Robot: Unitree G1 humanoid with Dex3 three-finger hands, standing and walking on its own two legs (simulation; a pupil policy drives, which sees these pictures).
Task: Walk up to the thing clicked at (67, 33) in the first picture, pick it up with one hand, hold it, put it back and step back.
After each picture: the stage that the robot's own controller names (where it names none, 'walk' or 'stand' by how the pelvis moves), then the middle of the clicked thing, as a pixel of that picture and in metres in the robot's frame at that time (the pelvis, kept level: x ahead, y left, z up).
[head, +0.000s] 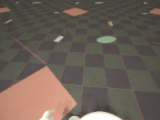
stand; (67, 32) +2.25 +0.76 -0.72
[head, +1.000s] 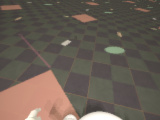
walk; (75, 37) +2.19 +0.40 -0.70
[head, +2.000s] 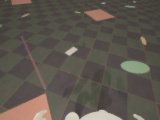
walk; (83, 44) +1.59 +0.19 -0.71
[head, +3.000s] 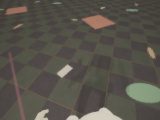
walk; (79, 62) +1.08 +0.20 -0.71
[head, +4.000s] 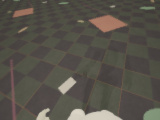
walk; (84, 74) +0.76 +0.13 -0.69
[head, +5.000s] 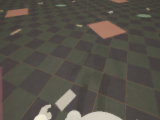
stand; (85, 87) +0.57 +0.06 -0.70
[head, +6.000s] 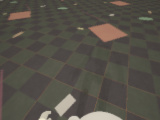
stand; (85, 92) +0.52 +0.05 -0.72
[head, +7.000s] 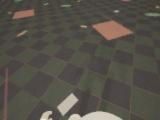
stand; (88, 92) +0.50 +0.04 -0.72
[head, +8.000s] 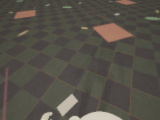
stand; (88, 93) +0.50 +0.02 -0.72
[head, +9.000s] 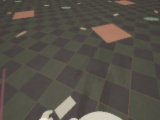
stand; (86, 95) +0.47 +0.04 -0.73
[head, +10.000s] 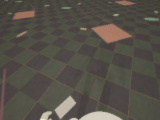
stand; (86, 95) +0.48 +0.04 -0.73
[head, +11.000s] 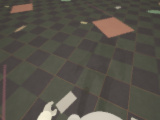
go down; (86, 90) +0.48 +0.04 -0.72
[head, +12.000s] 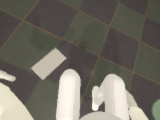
go down; (82, 46) +0.59 +0.09 -0.29
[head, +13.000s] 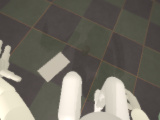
close in; (85, 51) +0.58 +0.08 -0.31
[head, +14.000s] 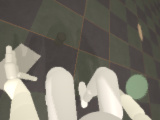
close in; (59, 40) +0.58 +0.15 -0.22
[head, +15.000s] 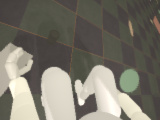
close; (52, 38) +0.59 +0.16 -0.22
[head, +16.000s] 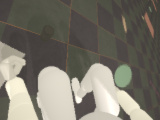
lift; (46, 34) +0.58 +0.17 -0.22
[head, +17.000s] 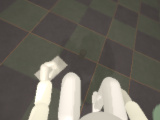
lift; (82, 54) +0.59 +0.10 -0.30
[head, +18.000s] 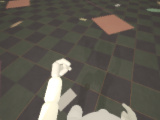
close; (87, 87) +0.51 +0.01 -0.64
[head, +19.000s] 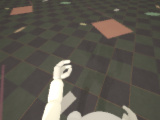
go down; (86, 90) +0.51 +0.03 -0.68
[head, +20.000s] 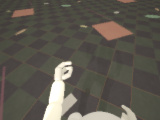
hold; (87, 92) +0.50 +0.02 -0.68
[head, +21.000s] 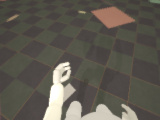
stand; (86, 82) +0.52 +0.03 -0.64
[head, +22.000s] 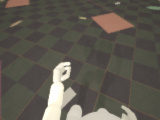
stand; (86, 86) +0.51 +0.02 -0.65
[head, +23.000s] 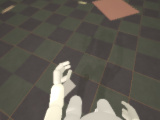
stand; (86, 77) +0.52 +0.03 -0.60
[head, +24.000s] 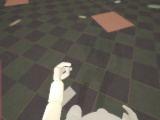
stand; (86, 85) +0.51 +0.03 -0.66
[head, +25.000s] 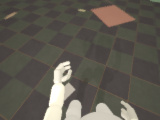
stand; (85, 81) +0.52 +0.02 -0.62
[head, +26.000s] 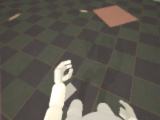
stand; (87, 81) +0.52 +0.02 -0.62
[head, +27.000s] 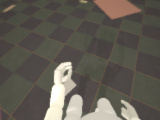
stand; (87, 77) +0.52 +0.03 -0.59
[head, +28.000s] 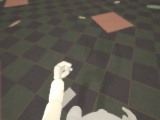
stand; (86, 86) +0.51 +0.02 -0.66
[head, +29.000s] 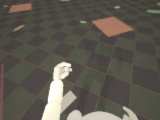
stand; (86, 89) +0.50 +0.03 -0.68
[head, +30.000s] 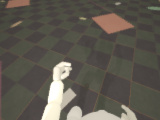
hold; (86, 87) +0.50 +0.02 -0.66
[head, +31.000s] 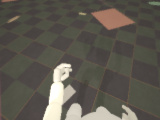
stand; (86, 83) +0.51 +0.02 -0.66
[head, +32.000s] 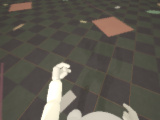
stand; (86, 89) +0.50 +0.02 -0.68
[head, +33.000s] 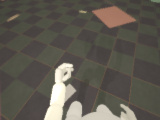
stand; (86, 82) +0.51 +0.02 -0.63
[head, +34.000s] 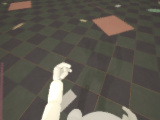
hold; (86, 88) +0.50 +0.02 -0.68
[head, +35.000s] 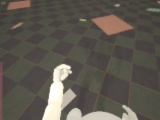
stand; (86, 87) +0.51 +0.03 -0.68
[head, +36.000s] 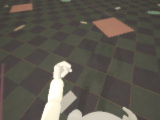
hold; (87, 89) +0.50 +0.02 -0.67
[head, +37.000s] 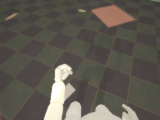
crouch; (85, 82) +0.51 +0.03 -0.65
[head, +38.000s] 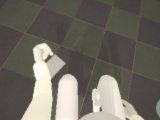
lower; (79, 51) +0.59 +0.07 -0.32
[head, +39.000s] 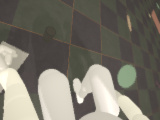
lower; (48, 35) +0.59 +0.16 -0.23
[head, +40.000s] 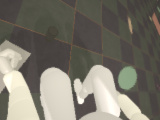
lower; (51, 35) +0.59 +0.16 -0.22
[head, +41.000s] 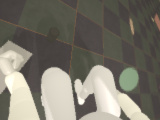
lower; (52, 35) +0.59 +0.16 -0.22
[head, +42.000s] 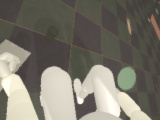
lower; (51, 34) +0.59 +0.16 -0.22
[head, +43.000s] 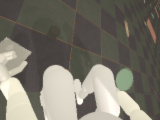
open; (52, 34) +0.59 +0.16 -0.21
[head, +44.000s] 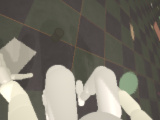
rise; (57, 36) +0.59 +0.16 -0.21
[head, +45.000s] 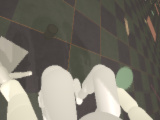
withdraw; (50, 33) +0.59 +0.17 -0.21
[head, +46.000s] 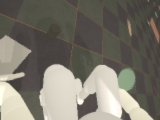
rise; (52, 32) +0.59 +0.17 -0.20
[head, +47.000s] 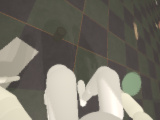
lift; (59, 35) +0.59 +0.16 -0.20
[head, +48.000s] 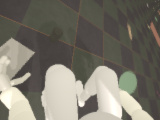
stand; (55, 35) +0.59 +0.16 -0.20
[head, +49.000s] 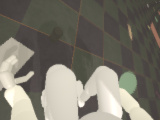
lift; (55, 35) +0.59 +0.16 -0.20
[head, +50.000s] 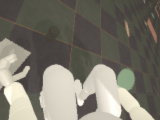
lift; (51, 34) +0.59 +0.16 -0.20
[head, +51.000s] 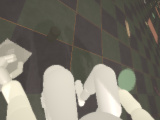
lift; (53, 35) +0.59 +0.16 -0.20
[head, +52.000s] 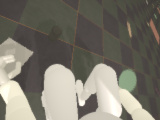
lift; (54, 34) +0.59 +0.15 -0.20
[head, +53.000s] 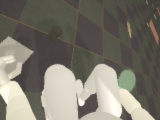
lift; (54, 34) +0.59 +0.15 -0.20
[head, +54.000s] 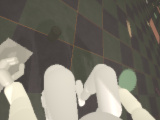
lift; (53, 34) +0.59 +0.15 -0.20
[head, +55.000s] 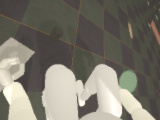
lift; (55, 34) +0.59 +0.15 -0.20
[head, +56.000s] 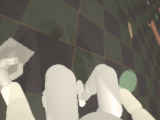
lift; (55, 34) +0.59 +0.15 -0.20
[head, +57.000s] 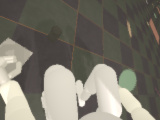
lift; (54, 34) +0.59 +0.15 -0.19
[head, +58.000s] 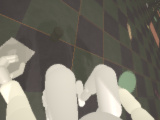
lift; (56, 35) +0.59 +0.15 -0.20
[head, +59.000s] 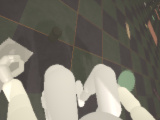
lift; (54, 35) +0.59 +0.15 -0.20
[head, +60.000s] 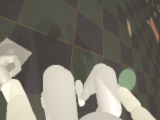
lift; (53, 34) +0.59 +0.15 -0.20
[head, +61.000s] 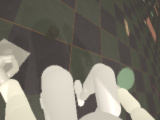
lift; (51, 34) +0.59 +0.15 -0.20
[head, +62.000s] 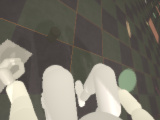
lift; (53, 35) +0.59 +0.15 -0.19
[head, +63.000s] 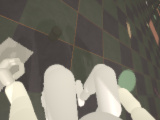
lift; (54, 34) +0.59 +0.15 -0.20
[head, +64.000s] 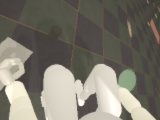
lift; (54, 34) +0.59 +0.15 -0.20
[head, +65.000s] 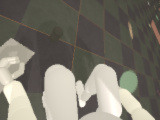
lift; (55, 35) +0.59 +0.14 -0.19
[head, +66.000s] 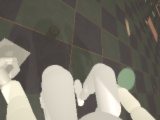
lift; (51, 34) +0.59 +0.15 -0.20
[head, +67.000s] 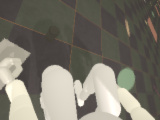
lift; (51, 34) +0.59 +0.15 -0.20
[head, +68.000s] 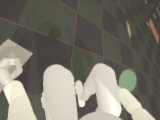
lift; (53, 35) +0.59 +0.14 -0.19
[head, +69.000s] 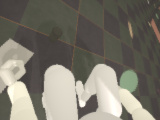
lift; (55, 35) +0.59 +0.15 -0.19
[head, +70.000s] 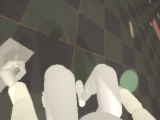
lift; (55, 34) +0.59 +0.15 -0.20
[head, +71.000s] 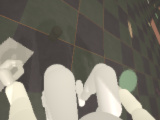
lift; (54, 34) +0.59 +0.14 -0.20
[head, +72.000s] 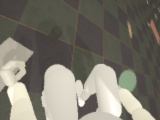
lift; (54, 34) +0.59 +0.15 -0.20
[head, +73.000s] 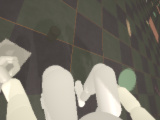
lift; (52, 34) +0.58 +0.15 -0.19
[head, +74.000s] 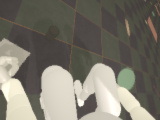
lift; (51, 34) +0.59 +0.15 -0.20
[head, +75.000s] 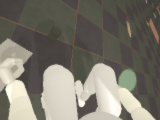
lift; (53, 35) +0.59 +0.14 -0.19
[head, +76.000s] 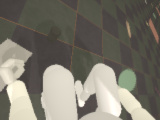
lift; (53, 35) +0.59 +0.15 -0.19
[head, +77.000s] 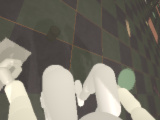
lift; (52, 34) +0.59 +0.15 -0.20
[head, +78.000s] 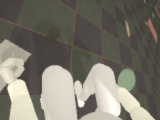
lift; (52, 35) +0.59 +0.15 -0.20
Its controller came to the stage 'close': yes
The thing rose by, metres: 0.00
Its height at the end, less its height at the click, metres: +0.00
